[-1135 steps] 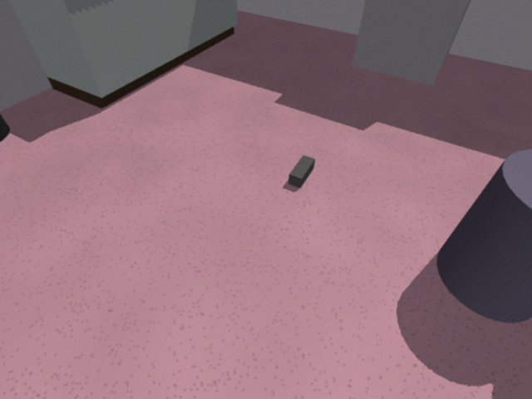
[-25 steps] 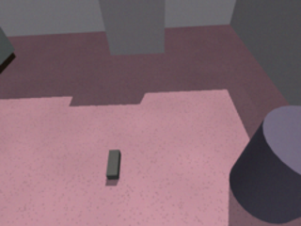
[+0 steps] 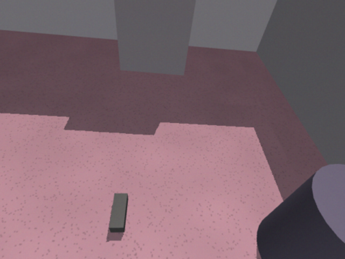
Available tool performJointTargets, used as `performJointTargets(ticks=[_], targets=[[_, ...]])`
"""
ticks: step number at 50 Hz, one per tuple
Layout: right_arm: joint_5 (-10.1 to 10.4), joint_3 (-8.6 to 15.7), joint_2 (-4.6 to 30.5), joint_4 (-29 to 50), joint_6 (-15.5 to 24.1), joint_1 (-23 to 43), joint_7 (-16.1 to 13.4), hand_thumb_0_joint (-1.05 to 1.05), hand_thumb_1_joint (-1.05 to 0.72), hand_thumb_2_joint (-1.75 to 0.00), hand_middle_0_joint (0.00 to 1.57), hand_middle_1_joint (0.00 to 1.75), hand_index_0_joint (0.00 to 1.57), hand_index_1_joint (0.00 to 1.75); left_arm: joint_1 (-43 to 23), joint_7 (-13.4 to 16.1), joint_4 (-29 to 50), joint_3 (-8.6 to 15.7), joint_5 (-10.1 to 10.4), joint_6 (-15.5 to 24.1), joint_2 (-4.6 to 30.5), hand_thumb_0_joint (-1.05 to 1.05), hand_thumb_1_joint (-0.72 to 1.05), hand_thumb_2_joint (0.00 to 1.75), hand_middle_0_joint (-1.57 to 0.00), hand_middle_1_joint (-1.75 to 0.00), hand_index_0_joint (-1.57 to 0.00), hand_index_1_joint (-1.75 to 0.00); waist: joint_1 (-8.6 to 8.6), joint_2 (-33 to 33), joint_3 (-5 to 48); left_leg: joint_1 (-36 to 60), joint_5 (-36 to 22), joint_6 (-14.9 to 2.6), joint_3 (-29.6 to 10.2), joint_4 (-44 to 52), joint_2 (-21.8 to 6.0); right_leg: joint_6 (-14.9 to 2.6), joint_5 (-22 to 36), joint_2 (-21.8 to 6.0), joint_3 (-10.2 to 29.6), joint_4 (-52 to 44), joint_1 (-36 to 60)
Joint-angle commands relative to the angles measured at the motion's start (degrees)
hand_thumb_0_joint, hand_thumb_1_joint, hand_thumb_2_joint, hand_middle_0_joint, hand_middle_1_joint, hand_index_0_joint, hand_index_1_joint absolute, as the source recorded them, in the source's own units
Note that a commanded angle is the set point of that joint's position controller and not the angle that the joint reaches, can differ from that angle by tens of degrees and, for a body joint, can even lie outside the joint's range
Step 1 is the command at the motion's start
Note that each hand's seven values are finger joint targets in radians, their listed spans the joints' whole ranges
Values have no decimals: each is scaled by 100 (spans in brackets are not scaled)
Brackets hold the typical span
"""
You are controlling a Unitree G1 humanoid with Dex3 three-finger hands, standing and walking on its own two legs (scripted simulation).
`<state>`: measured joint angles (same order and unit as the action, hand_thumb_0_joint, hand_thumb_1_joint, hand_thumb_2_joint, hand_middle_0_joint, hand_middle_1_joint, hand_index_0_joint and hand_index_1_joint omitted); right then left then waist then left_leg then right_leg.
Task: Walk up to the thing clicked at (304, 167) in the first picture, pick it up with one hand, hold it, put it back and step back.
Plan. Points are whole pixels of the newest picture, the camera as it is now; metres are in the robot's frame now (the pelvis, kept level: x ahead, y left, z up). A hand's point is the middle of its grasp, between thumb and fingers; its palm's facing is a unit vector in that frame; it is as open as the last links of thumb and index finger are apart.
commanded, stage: walk up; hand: left
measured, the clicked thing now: (119, 212) +0.53 +0.21 -0.73
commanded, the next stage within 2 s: none
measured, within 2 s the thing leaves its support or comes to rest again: neither
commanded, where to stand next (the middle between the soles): +0.16 -0.02 m, yaw +0 degrees
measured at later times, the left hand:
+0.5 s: hand out of the picture +0.17 +0.23 -0.13, palm faces -0.06 -0.93 -0.37, open 7.3 cm
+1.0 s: hand out of the picture +0.14 +0.24 -0.15, palm faces +0.00 -0.95 -0.33, open 7.4 cm
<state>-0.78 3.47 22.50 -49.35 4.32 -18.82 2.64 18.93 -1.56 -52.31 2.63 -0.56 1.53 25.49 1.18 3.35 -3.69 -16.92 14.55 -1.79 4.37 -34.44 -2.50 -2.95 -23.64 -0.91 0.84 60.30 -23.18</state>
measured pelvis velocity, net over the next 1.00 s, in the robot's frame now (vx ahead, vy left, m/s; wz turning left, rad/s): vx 0.09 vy -0.02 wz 0.00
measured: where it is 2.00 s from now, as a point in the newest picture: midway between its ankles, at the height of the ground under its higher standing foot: outside the picture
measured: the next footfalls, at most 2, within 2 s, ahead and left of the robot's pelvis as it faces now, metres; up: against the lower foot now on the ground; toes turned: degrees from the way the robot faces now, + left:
right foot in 0.30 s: +0.16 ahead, -0.14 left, +0.00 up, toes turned -2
left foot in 0.60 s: +0.13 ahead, +0.11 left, +0.00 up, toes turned +1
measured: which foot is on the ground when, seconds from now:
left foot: down 0.00-0.34, up 0.36-0.58, down 0.60-1.00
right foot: up 0.00-0.28, down 0.30-1.00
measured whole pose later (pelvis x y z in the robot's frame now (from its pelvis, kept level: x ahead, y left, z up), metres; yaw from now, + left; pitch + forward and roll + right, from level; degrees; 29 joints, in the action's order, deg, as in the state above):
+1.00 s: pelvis +0.09 -0.02 +0.01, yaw +0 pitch -3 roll +0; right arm -0.3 -0.3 21.2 -60.4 2.0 -9.0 0.0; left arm 9.7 -1.5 -63.1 0.7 -0.2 -0.4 20.8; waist -1.0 0.1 -2.7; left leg -9.7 14.7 0.9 0.4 -26.8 -1.6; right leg 0.1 -11.9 -1.0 -2.0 25.8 -11.5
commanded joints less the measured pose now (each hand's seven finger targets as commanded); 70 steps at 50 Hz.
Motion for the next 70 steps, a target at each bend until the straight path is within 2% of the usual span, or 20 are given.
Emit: performJointTargets(ticks=[1,5,8,11,15,16,17,18,22,27,30,31,33,34,37,40,43,52,61,70], targets=[[66,393,1537,311,224,-316,-172,0,-90,-90,20,30,20,30,318,-5,305,310,70,167,1004,0,90,90,-20,-30,-20,-30,-73,-1229,-16,941,-1179,-667,-1552,1796,-1239,114,573,-332,357,9,-954],[50,316,1418,422,155,-97,-260,0,-90,-90,20,30,20,30,63,6,351,232,57,51,786,0,90,90,-20,-30,-20,-30,-128,-1190,-102,759,-2269,-949,-843,1656,-1156,285,815,-304,180,-804,-676],[29,258,1344,359,98,-180,-322,0,-90,-90,20,30,20,30,-325,54,399,181,59,12,583,0,90,90,-20,-30,-20,-30,-46,-1224,8,637,-3959,-773,-456,1243,-1053,252,1150,-233,-108,-1406,-168],[71,235,1366,344,-5,-7,-348,0,-90,-90,20,30,20,30,-496,121,320,162,60,39,531,0,90,90,-20,-30,-20,-30,-48,-1175,239,575,-3955,-829,-455,799,-1074,187,1274,-122,-294,-1980,341],[180,111,1098,279,-139,207,-351,0,-90,-90,20,30,20,30,-253,179,63,214,7,121,736,0,90,90,-20,-30,-20,-30,-287,-358,675,364,-2064,-388,-383,-329,-675,-77,2476,-211,-26,-3438,1564],[205,16,831,287,-129,-12,-347,0,-90,-90,20,30,20,30,-227,202,78,319,-39,169,1101,0,90,90,-20,-30,-20,-30,-240,519,1011,-105,-789,-149,-286,-972,-406,-322,3315,-1119,1107,-3551,2048],[152,-62,675,302,-148,-285,-333,0,-90,-90,20,30,20,30,-268,166,250,347,-36,194,1231,0,90,90,-20,-30,-20,-30,-186,981,1073,-621,1703,-80,-200,-1407,142,-833,2095,-1788,2206,-3923,2186],[93,92,1101,186,-207,-111,-372,0,-90,-90,20,30,20,30,-497,160,256,380,-31,149,1453,0,90,90,-20,-30,-20,-30,-299,907,741,-850,2356,-80,-252,-1848,199,-1365,985,-2069,2573,-4108,1820],[96,92,1151,-190,-209,59,-313,0,-90,-90,20,30,20,30,-745,166,309,245,-65,90,1020,0,90,90,-20,-30,-20,-30,-238,758,428,-830,1555,47,-525,-1495,47,-912,656,-1367,1614,-4222,1410],[9,27,982,-423,-122,108,-300,0,-90,-90,20,30,20,30,-1101,108,383,261,-107,3,989,0,90,90,-20,-30,-20,-30,-200,767,427,-30,824,128,-194,-180,237,-755,457,-1073,958,-4115,854],[-73,82,1034,-694,-45,-104,-357,0,-90,-90,20,30,20,30,-1358,53,345,170,4,-123,711,0,90,90,-20,-30,-20,-30,0,195,424,1053,-213,81,-296,895,199,-356,-369,-913,632,-3619,-30],[-127,136,1236,-625,-30,89,-373,0,-90,-90,20,30,20,30,-1283,36,330,98,34,-147,520,0,90,90,-20,-30,-20,-30,-53,-326,299,1124,239,-68,-1098,1252,-294,-130,-697,-688,469,-3399,-492],[-88,154,1677,-433,-12,868,-369,0,-90,-90,20,30,20,30,-1251,34,61,166,52,-205,673,0,90,90,-20,-30,-20,-30,-206,-1064,-241,-619,3072,-715,-2739,2489,-1522,191,-329,-102,-27,-2106,220],[-88,147,1679,-385,-35,1148,-359,0,-90,-90,20,30,20,30,-1162,25,-40,241,19,-214,799,0,90,90,-20,-30,-20,-30,-300,-1053,-574,-1257,3240,-834,-2663,2566,-1568,196,-108,-213,97,-1792,671],[-57,-38,1214,-457,11,1227,-332,0,-90,-90,20,30,20,30,-955,5,-257,159,41,-91,601,0,90,90,-20,-30,-20,-30,-411,-1048,-168,-288,857,-301,-1441,1777,-778,118,875,-257,97,-3280,943],[18,-48,1180,-536,-21,1084,-301,0,-90,-90,20,30,20,30,-1043,82,-428,151,-6,-10,740,0,90,90,-20,-30,-20,-30,-285,-1016,520,98,-327,-97,-1054,1190,-577,65,1619,-422,327,-3683,1656],[14,-41,1185,-642,-85,1087,-310,0,-90,-90,20,30,20,30,-1325,50,-455,66,17,-22,762,0,90,90,-20,-30,-20,-30,-167,-890,321,219,906,-68,-1062,1573,-419,61,648,-471,455,-3803,1230],[87,-74,1116,-871,-80,1202,-351,0,-90,-90,20,30,20,30,-1336,103,-807,38,59,50,762,0,90,90,-20,-30,-20,-30,-125,-149,677,1005,-1477,-41,-820,1190,-441,35,2698,-687,355,-3889,1551],[28,-59,1068,-1015,-182,1448,-340,0,-90,-90,20,30,20,30,-1584,148,-858,55,19,15,693,0,90,90,-20,-30,-20,-30,-108,-87,461,1039,-1013,-27,-763,1388,-410,82,1774,-653,355,-4272,1414],[3,-70,1010,-1109,-179,1526,-343,0,-90,-90,20,30,20,30,-1715,151,-861,93,4,11,700,0,90,90,-20,-30,-20,-30,-126,-273,480,949,-1072,13,-741,1576,-434,109,2036,-632,329,-4272,1703]])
